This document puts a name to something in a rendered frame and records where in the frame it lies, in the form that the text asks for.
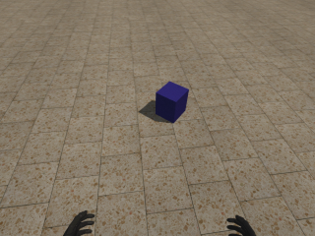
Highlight right robot hand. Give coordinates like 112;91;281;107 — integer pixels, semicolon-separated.
226;215;256;236

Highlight left robot hand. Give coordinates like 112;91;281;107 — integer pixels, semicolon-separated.
63;210;95;236

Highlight carton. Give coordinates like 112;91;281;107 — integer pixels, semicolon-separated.
156;81;189;123

